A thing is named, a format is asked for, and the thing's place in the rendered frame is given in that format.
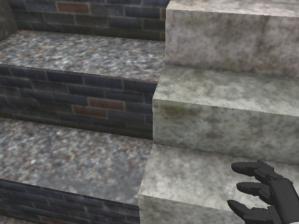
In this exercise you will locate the right robot hand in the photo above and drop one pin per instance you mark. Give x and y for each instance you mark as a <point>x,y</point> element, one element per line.
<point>274,189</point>

